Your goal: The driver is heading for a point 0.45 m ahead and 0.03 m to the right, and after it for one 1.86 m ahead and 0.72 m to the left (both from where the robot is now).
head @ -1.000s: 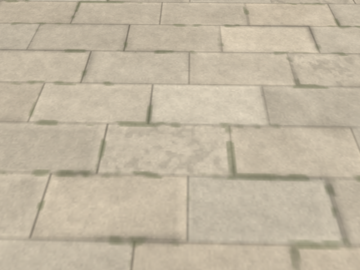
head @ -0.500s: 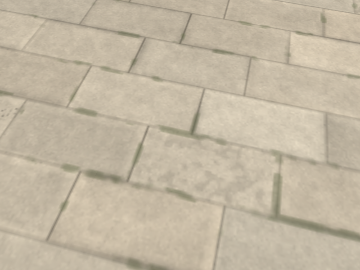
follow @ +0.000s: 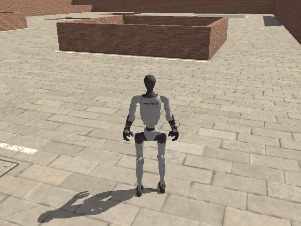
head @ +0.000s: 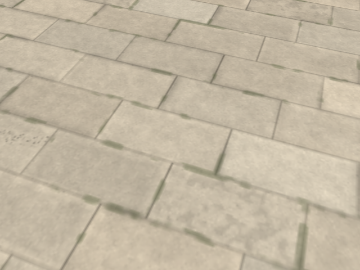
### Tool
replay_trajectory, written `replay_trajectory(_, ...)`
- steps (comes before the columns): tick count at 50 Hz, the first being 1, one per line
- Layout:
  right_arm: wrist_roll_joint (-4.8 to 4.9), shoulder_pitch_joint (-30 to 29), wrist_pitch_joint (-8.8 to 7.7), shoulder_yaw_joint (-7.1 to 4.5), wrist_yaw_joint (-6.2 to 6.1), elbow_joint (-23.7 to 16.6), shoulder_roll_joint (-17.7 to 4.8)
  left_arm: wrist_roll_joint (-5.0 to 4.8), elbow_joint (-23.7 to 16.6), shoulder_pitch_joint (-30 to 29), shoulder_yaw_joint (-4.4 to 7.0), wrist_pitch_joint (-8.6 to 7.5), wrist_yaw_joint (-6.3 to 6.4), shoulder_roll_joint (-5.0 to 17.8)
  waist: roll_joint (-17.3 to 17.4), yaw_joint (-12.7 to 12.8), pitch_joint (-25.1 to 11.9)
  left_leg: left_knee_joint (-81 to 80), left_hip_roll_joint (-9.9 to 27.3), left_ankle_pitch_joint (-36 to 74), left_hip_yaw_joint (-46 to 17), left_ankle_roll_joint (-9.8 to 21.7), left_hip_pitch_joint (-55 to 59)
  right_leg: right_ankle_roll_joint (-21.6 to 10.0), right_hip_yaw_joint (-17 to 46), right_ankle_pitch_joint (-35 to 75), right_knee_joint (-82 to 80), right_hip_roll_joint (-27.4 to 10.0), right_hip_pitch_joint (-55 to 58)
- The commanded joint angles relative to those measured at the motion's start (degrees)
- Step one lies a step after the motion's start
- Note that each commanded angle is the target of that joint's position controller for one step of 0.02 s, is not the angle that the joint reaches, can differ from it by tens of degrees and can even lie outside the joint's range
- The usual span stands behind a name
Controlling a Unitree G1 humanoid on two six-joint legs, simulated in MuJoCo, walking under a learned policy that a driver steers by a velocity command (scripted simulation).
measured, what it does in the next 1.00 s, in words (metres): walks ahead: right foot, then left foot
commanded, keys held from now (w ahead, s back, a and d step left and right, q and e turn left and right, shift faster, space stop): w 0.54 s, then w+q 0.46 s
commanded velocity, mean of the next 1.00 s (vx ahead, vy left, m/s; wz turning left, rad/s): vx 0.45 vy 0.00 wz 0.17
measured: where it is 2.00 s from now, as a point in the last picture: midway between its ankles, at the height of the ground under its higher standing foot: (147, 173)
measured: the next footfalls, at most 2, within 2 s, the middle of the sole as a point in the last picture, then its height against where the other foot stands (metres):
right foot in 0.30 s outside the picture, level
left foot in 0.86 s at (163, 261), level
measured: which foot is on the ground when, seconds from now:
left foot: down 0.00-0.32, up 0.34-0.84, down 0.86-1.00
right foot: up 0.00-0.28, down 0.30-0.88, up 0.90-1.00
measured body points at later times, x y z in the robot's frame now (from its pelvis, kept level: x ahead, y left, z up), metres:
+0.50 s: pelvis +0.19 -0.07 +0.01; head +0.21 -0.08 +0.46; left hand +0.28 +0.20 -0.10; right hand +0.29 -0.35 -0.11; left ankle +0.17 +0.09 -0.65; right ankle +0.20 -0.15 -0.73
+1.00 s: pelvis +0.46 +0.00 +0.00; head +0.50 +0.02 +0.45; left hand +0.51 +0.29 -0.12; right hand +0.65 -0.24 -0.10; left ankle +0.51 +0.08 -0.73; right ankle +0.40 -0.16 -0.64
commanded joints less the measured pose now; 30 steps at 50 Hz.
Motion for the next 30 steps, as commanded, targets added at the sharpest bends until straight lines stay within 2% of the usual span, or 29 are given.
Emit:
replay_trajectory(1,-0.95,7.99,-3.07,-3.0,-0.16,-0.81,-11.09,-1.56,-8.76,-11.75,2.37,-3.68,-0.16,8.75,12.87,-5.44,8.95,-20.81,21.15,-15.27,-31.43,15.25,10.32,-1.01,0.75,-8.26,16.46,-1.44,-27.46)
replay_trajectory(3,0.45,6.97,-4.2,-2.47,-0.33,-0.84,-9.09,-0.98,-7.61,-9.06,2.43,-4.42,-0.94,7.77,10.47,-3.94,7.66,-20.12,18.91,-7.27,-25.86,13.33,15.74,-1.88,1.54,-2.73,18.79,-3.84,-31.8)
replay_trajectory(5,0.64,6.76,-4.05,-2.22,-0.31,-0.71,-8.26,-0.45,-7.65,-10.51,1.84,-4.97,-1.94,5.72,8.29,-4.04,6.38,-20.57,15.73,2.94,-18.2,11.17,15.11,-1.57,-0.24,3.33,13.24,-4.23,-28.05)
replay_trajectory(7,0.62,6.61,-3.66,-2.36,-0.16,-0.71,-8.51,-0.26,-7.97,-11.97,0.87,-5.01,-3.02,3.28,8.78,-4.35,5.15,-20.39,12.45,8.78,-11.24,9.89,10.24,-0.64,-2.93,8.83,5.77,-2.54,-19.22)
replay_trajectory(8,0.67,6.98,-3.56,-2.57,-0.04,-0.68,-9.23,-0.43,-8.21,-12.62,0.63,-4.87,-3.37,2.98,9.29,-4.57,4.95,-20.37,11.75,9.4,-9.32,9.61,7.69,-0.33,-3.87,10.62,2.62,-1.63,-14.94)
replay_trajectory(10,1.01,8.3,-3.61,-3.06,0.27,-0.36,-10.95,-0.88,-8.76,-13.23,0.73,-4.42,-3.66,4.27,9.68,-4.65,5.19,-20.34,12.78,8.78,-9.04,9.59,4.59,-0.29,-4.35,12.93,-0.95,-0.57,-9.17)
replay_trajectory(12,1.47,7.87,-3.76,-3.31,0.36,-0.14,-11.86,-1.12,-8.82,-11.56,1.19,-4.11,-3.58,6.15,9.47,-2.77,5.63,-19.73,14.69,8.51,-9.71,8.8,3.57,-1.43,-3.77,14.61,-3.97,-0.55,-4.78)
replay_trajectory(13,1.5,7.33,-3.73,-3.33,0.35,-0.05,-12.01,-0.99,-8.25,-9.41,1.59,-3.98,-3.35,7.06,8.92,-1.12,5.28,-17.66,14.63,11.22,-8.9,7.89,3.24,-2.2,-4.14,14.62,-5.28,-0.07,-1.48)
replay_trajectory(14,1.32,7.12,-3.74,-3.13,0.28,-0.01,-11.66,-0.79,-7.03,-5.23,2.32,-3.8,-2.93,8.35,8.2,1.18,3.34,-12.78,13.52,18.28,-7.29,6.73,2.39,-3.2,-4.91,13.77,-5.92,1.09,4.46)
replay_trajectory(15,0.96,7.49,-3.8,-2.51,0.23,0.15,-9.94,-0.82,-5.04,2.0,3.47,-3.69,-2.34,10.45,6.17,4.54,-0.78,-2.58,10.77,24.84,-4.03,5.02,0.09,-4.79,-4.22,13.29,-6.74,0.84,13.84)
replay_trajectory(16,-0.43,7.9,-3.85,-1.13,0.12,-1.31,-6.4,-0.19,-3.73,11.38,4.59,-3.59,-1.66,14.77,-2.91,7.86,-8.95,17.0,6.77,15.67,-0.04,2.14,-8.84,-8.6,8.9,9.8,-8.17,-10.05,27.51)
replay_trajectory(17,0.8,12.9,-4.96,0.02,-0.13,-2.99,-1.71,0.66,-2.77,14.69,5.12,-3.62,-2.31,19.02,-20.47,5.19,-15.41,35.28,-1.92,-12.11,-0.99,-0.52,-24.94,-16.68,38.44,-7.76,-20.44,-21.32,37.94)
replay_trajectory(18,2.02,10.1,-5.68,-1.49,0.02,-2.23,-8.16,0.11,-3.52,11.23,3.58,-4.04,-2.62,13.8,-12.58,5.43,-9.79,42.74,1.2,-11.9,-5.94,0.01,-30.94,-15.4,41.12,-15.19,-24.55,-20.94,33.3)
replay_trajectory(19,2.7,5.65,-6.0,-2.12,0.35,-3.15,-10.29,-0.1,-4.07,7.42,2.79,-4.21,-2.58,11.47,-8.68,4.43,-3.15,43.45,4.08,-6.76,-4.73,1.45,-33.56,-13.53,33.18,-12.07,-24.12,-19.67,27.17)
replay_trajectory(20,2.17,3.93,-6.0,-1.91,0.22,-3.08,-9.38,0.32,-4.66,4.16,2.38,-4.2,-2.65,10.35,-3.77,2.87,-0.59,41.59,6.43,-1.79,-3.61,1.75,-31.41,-12.6,26.78,-4.81,-24.36,-17.17,21.32)
replay_trajectory(21,1.23,3.24,-5.83,-2.0,0.2,-2.94,-8.48,0.8,-4.92,2.01,2.06,-4.2,-2.78,9.1,-2.84,1.55,1.3,38.61,7.92,1.54,-3.42,1.66,-29.83,-12.32,21.87,0.97,-25.26,-14.77,16.96)
replay_trajectory(22,0.99,4.11,-5.38,-2.05,0.33,-2.56,-7.68,1.29,-5.0,0.79,1.81,-4.34,-2.72,8.33,-4.33,0.06,1.33,36.92,9.13,3.85,-3.61,1.59,-26.66,-11.96,18.27,4.46,-26.57,-13.14,13.85)
replay_trajectory(24,0.85,4.67,-4.5,-1.9,0.43,-2.02,-6.26,0.95,-4.54,0.7,1.79,-4.94,-2.57,7.8,-4.38,-0.97,1.46,34.27,9.42,6.14,-2.8,0.84,-24.97,-12.74,13.99,9.81,-28.79,-11.86,11.43)
replay_trajectory(27,0.06,-0.4,-4.11,-1.73,0.29,-3.72,-5.75,0.57,-3.2,2.51,2.17,-5.17,-1.99,8.91,-1.79,-0.52,3.73,26.61,9.75,12.27,-2.41,-0.99,-29.34,-13.68,10.23,15.52,-30.99,-11.85,11.71)
replay_trajectory(30,0.47,-4.71,-4.49,-1.02,0.99,-4.5,-4.42,0.65,-2.35,3.39,2.38,-4.8,-1.34,9.66,-2.05,0.93,4.31,16.37,8.92,21.32,-1.36,-1.45,-28.88,-11.96,3.7,19.53,-31.55,-10.64,12.87)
